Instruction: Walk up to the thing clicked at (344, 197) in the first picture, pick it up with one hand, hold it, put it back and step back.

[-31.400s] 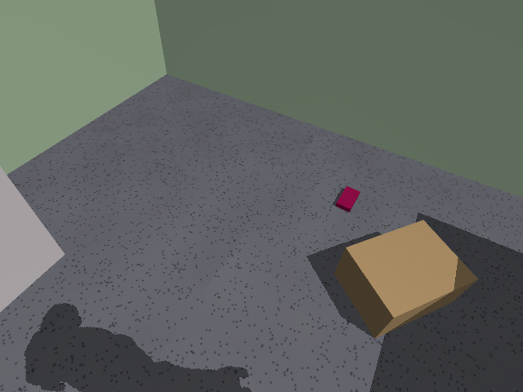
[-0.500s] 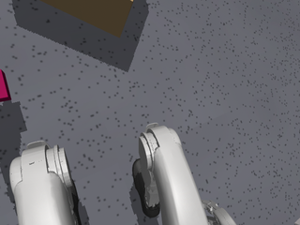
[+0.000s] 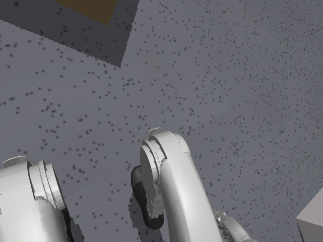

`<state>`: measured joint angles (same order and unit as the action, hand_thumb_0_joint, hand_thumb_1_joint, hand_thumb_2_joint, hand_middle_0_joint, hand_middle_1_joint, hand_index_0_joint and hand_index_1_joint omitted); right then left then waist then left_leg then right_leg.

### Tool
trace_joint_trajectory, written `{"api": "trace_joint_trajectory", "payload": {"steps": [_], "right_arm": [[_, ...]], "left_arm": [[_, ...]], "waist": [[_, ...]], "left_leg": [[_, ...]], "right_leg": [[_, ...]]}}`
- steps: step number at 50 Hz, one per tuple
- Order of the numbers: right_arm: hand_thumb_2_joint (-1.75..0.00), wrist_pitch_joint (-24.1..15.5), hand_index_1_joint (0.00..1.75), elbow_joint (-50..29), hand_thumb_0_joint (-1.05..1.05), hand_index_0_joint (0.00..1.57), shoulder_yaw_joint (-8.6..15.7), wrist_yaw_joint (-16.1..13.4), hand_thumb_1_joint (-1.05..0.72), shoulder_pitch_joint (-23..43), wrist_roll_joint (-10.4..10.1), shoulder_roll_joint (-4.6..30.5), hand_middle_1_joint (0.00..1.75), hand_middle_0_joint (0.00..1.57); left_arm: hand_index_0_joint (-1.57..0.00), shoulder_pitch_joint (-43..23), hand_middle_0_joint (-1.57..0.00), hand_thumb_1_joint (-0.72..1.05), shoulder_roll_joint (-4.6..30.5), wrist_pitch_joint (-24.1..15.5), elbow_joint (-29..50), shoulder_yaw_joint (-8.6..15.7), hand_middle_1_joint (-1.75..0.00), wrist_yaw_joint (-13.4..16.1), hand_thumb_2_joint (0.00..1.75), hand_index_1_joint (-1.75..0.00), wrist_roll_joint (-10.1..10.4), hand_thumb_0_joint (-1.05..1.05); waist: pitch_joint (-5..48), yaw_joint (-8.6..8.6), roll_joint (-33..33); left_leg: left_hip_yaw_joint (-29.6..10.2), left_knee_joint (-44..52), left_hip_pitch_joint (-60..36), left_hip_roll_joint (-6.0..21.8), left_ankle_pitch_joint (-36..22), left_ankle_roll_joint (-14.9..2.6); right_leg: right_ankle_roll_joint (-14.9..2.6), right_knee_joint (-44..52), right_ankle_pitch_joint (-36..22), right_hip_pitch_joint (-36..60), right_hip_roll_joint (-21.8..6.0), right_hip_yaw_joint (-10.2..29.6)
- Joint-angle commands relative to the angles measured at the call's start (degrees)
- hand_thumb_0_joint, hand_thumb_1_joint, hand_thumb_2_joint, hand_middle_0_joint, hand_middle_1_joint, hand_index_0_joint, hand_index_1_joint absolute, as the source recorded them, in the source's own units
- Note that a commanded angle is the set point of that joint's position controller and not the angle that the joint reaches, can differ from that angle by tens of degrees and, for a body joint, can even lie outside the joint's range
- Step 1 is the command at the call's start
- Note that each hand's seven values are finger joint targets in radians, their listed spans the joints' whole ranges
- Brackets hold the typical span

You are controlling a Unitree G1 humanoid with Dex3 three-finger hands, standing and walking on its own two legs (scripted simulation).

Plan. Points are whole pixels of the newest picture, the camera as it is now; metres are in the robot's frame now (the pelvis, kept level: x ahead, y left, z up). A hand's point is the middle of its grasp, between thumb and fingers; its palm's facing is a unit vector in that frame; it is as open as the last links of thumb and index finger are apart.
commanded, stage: rest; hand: left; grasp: from above
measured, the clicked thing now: out of the picture +0.44 +0.36 -0.26
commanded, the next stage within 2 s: open in 0.82 s
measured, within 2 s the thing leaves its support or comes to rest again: rests again in 0.78 s
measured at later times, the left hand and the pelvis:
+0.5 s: hand out of the picture +0.44 +0.34 -0.25, palm faces -0.43 -0.18 -0.89, open 10.1 cm; pelvis +0.00 +0.00 +0.00, yaw -2 degrees
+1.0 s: hand out of the picture +0.44 +0.34 -0.26, palm faces -0.42 -0.19 -0.89, open 10.2 cm; pelvis -0.01 +0.01 -0.01, yaw -4 degrees
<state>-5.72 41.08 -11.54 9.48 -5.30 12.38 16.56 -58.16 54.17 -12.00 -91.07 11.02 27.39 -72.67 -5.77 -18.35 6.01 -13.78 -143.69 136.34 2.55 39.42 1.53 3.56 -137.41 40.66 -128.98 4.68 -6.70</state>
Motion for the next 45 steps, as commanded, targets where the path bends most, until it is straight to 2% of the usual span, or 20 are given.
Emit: {"api": "trace_joint_trajectory", "payload": {"steps": [1,9,11,14,15,16,17,22,24,28,29,32,33,34,35,37,38,39,41,45], "right_arm": [[-0.89,-0.5,0.30,0.1,0.00,0.20,3.9,-0.7,-0.88,-11.5,0.8,17.4,0.30,0.20],[-0.89,-1.7,0.30,-0.5,0.00,0.20,2.7,-0.4,-0.88,-10.6,1.3,18.6,0.30,0.20],[-0.89,-1.9,0.30,-0.5,0.00,0.20,1.9,-0.3,-0.88,-9.6,1.5,18.3,0.30,0.20],[-0.89,-2.4,0.30,-1.2,0.00,0.20,1.8,-0.2,-0.88,-10.2,1.9,19.2,0.30,0.20],[-0.89,-2.4,0.30,-0.5,0.00,0.20,1.3,0.0,-0.88,-9.6,1.9,18.3,0.30,0.20],[-0.89,-2.7,0.30,-1.2,0.00,0.20,1.5,0.1,-0.88,-8.9,2.1,18.6,0.30,0.20],[-0.89,-2.9,0.30,-1.1,0.00,0.20,1.3,0.2,-0.88,-9.6,2.0,18.9,0.30,0.20],[-0.89,-3.4,0.30,-0.9,0.00,0.20,0.6,0.4,-0.88,-9.1,2.4,19.4,0.30,0.20],[-0.89,-3.7,0.30,-1.2,0.00,0.20,0.1,0.6,-0.88,-9.1,2.7,19.5,0.30,0.20],[-0.89,-4.0,0.30,-1.5,0.00,0.20,-0.3,0.7,-0.88,-7.9,2.7,20.0,0.30,0.20],[-0.89,-4.3,0.30,-1.2,0.00,0.20,-0.5,0.9,-0.88,-8.3,2.9,19.7,0.30,0.20],[-0.89,-4.6,0.30,-1.7,0.00,0.20,-0.6,1.1,-0.88,-8.7,3.2,20.4,0.30,0.20],[-0.89,-4.6,0.30,-1.5,0.00,0.20,-0.9,1.1,-0.88,-7.4,3.1,19.8,0.30,0.20],[-0.89,-4.7,0.30,-1.6,0.00,0.20,-0.6,1.3,-0.88,-8.1,3.4,20.6,0.30,0.20],[-0.89,-4.9,0.30,-2.4,0.00,0.20,-0.8,1.3,-0.88,-7.5,3.1,20.8,0.30,0.20],[-0.89,-5.2,0.30,-2.5,0.00,0.20,-0.9,1.5,-0.89,-7.7,3.2,21.2,0.30,0.20],[-0.90,-5.2,0.30,-2.4,0.00,0.20,-1.1,1.4,-0.89,-6.7,3.0,20.9,0.30,0.20],[-0.90,-5.1,0.30,-1.9,0.00,0.20,-1.1,1.4,-0.89,-7.6,3.5,21.2,0.30,0.20],[-0.89,-5.3,0.30,-2.8,0.00,0.20,-1.6,1.7,-0.88,-7.2,3.3,21.0,0.30,0.20],[-0.90,-5.5,0.30,-2.4,0.00,0.20,-2.0,1.7,-0.89,-7.6,3.4,21.5,0.30,0.20]], "left_arm": [[-1.14,-16.1,-1.13,0.80,17.6,0.1,8.4,1.1,-0.52,3.6,0.65,-0.51,1.1,0.00],[-1.14,-16.4,-1.12,0.80,19.3,-0.2,6.7,0.9,-0.50,5.2,0.63,-0.49,0.9,0.00],[-1.12,-15.5,-1.11,0.78,19.1,-0.3,5.7,0.2,-0.49,5.7,0.62,-0.48,1.1,0.00],[-1.13,-16.3,-1.13,0.80,22.5,-0.4,5.6,2.2,-0.51,6.5,0.65,-0.50,0.3,0.00],[-1.13,-15.1,-1.12,0.78,18.4,-0.1,3.2,-0.6,-0.49,6.4,0.64,-0.48,0.6,0.00],[-1.15,-17.3,-1.14,0.81,20.5,-0.5,5.5,0.2,-0.50,6.6,0.65,-0.49,0.7,0.00],[-1.16,-16.5,-1.15,0.82,18.9,-0.1,3.5,-1.2,-0.51,6.4,0.67,-0.50,0.7,0.00],[-1.14,-15.1,-1.14,0.79,20.6,0.1,3.3,-0.4,-0.50,7.3,0.65,-0.50,0.8,0.00],[-1.13,-16.4,-1.12,0.79,20.1,0.0,3.4,-1.0,-0.52,7.6,0.65,-0.51,1.3,0.00],[-1.12,-16.2,-1.11,0.76,21.3,-0.2,2.7,-0.8,-0.51,8.2,0.65,-0.50,1.1,0.00],[-1.11,-17.2,-1.11,0.77,20.2,0.0,1.7,-2.2,-0.53,8.1,0.66,-0.52,1.0,0.00],[-1.12,-16.2,-1.11,0.76,22.7,0.0,2.2,0.2,-0.52,8.6,0.65,-0.51,1.0,0.00],[-1.12,-16.0,-1.11,0.77,20.1,0.1,0.9,-2.0,-0.53,8.3,0.65,-0.52,1.2,0.00],[-1.11,-16.4,-1.09,0.76,22.1,0.0,1.8,-0.9,-0.54,8.5,0.65,-0.52,0.9,0.00],[-1.09,-17.2,-1.09,0.74,21.5,-0.1,2.3,-1.6,-0.54,8.4,0.66,-0.53,1.1,0.00],[-1.09,-16.6,-1.08,0.73,20.7,-0.1,1.3,-2.2,-0.54,8.2,0.65,-0.53,1.2,0.00],[-1.07,-16.6,-1.06,0.72,20.4,-0.2,0.9,-2.8,-0.55,8.3,0.64,-0.53,1.4,0.00],[-1.08,-15.8,-1.07,0.72,22.5,-0.2,0.3,-1.3,-0.55,8.6,0.65,-0.54,1.0,0.00],[-1.08,-16.0,-1.07,0.73,20.2,-0.2,-0.4,-2.9,-0.56,8.6,0.65,-0.55,1.3,0.00],[-1.04,-15.5,-1.03,0.68,22.8,-0.4,-1.6,-1.5,-0.57,9.2,0.66,-0.55,1.6,0.00]], "waist": [[42.0,-0.13,-29.2],[38.7,-1.70,-29.0],[38.2,-1.13,-30.8],[38.5,-1.82,-29.7],[37.3,-1.59,-30.2],[37.7,-2.46,-30.3],[36.2,-2.79,-29.9],[37.4,-2.01,-30.7],[36.7,-3.33,-30.8],[36.3,-2.89,-30.6],[34.7,-3.85,-30.6],[34.6,-3.47,-31.2],[33.9,-3.38,-31.3],[34.2,-4.55,-31.7],[34.1,-4.12,-31.7],[33.6,-4.79,-31.9],[33.2,-4.14,-32.0],[33.3,-4.53,-31.5],[32.0,-4.54,-31.3],[32.4,-4.71,-29.5]], "left_leg": [[7.3,12.7,-33.3,0.7,-13.7,-2.01],[6.6,11.6,-32.6,1.2,-14.2,-1.90],[6.4,12.4,-32.6,1.2,-13.1,-1.75],[6.3,11.0,-31.9,1.3,-14.5,-1.95],[6.3,11.8,-31.8,1.3,-13.7,-1.75],[6.0,11.3,-31.8,1.6,-12.8,-1.88],[6.0,11.3,-32.2,1.5,-12.6,-1.85],[5.6,11.7,-33.3,1.7,-13.8,-1.56],[5.3,11.2,-32.7,1.8,-14.2,-1.65],[5.1,11.1,-32.4,2.0,-14.2,-1.61],[5.1,10.5,-31.9,2.0,-13.4,-1.64],[4.9,11.3,-32.2,1.9,-14.0,-1.42],[4.7,11.5,-32.3,2.1,-12.8,-1.32],[4.6,11.1,-33.2,2.2,-13.2,-1.34],[4.2,11.5,-33.1,2.2,-13.2,-1.22],[3.9,11.8,-33.9,2.1,-14.0,-0.99],[3.7,12.0,-33.5,2.3,-13.3,-1.01],[3.8,11.6,-33.0,2.3,-13.2,-1.23],[3.8,11.9,-32.0,2.2,-12.7,-1.15],[3.7,10.9,-30.9,2.3,-13.0,-1.54]], "right_leg": [[-4.62,12.3,-18.2,20.8,1.4,-7.1],[-4.62,11.9,-18.5,20.0,1.8,-8.1],[-4.68,11.8,-17.8,20.4,1.9,-8.0],[-4.51,11.4,-19.4,21.5,1.9,-8.2],[-4.66,11.3,-18.5,20.4,2.0,-8.2],[-4.62,11.5,-18.1,20.1,2.4,-8.3],[-4.54,11.7,-17.6,19.4,2.2,-8.6],[-4.46,11.5,-18.7,21.3,2.4,-9.0],[-4.31,11.4,-19.4,21.5,2.4,-9.2],[-4.29,11.4,-19.5,21.6,2.6,-9.3],[-4.29,11.2,-18.8,20.5,2.6,-9.4],[-4.33,11.2,-19.1,21.4,2.5,-9.7],[-4.43,11.3,-17.8,19.9,2.7,-9.9],[-4.35,11.3,-18.3,20.4,2.7,-10.1],[-4.46,11.2,-18.0,20.1,2.7,-10.1],[-4.44,10.7,-18.7,19.9,2.5,-10.6],[-4.55,10.8,-18.0,18.9,2.6,-10.6],[-4.43,11.2,-18.2,20.1,2.8,-10.6],[-4.40,11.2,-17.9,19.9,2.7,-10.7],[-4.11,11.5,-18.5,21.1,2.9,-10.5]]}}
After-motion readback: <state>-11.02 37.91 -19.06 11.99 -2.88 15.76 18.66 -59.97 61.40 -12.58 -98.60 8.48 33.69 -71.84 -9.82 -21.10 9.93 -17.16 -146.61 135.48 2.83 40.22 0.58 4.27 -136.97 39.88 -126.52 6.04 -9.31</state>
